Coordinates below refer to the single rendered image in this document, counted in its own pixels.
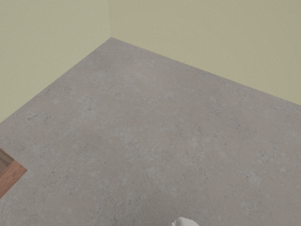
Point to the cabinet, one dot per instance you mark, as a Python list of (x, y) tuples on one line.
[(10, 176)]

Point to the drawer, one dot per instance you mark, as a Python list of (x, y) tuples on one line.
[(5, 160)]

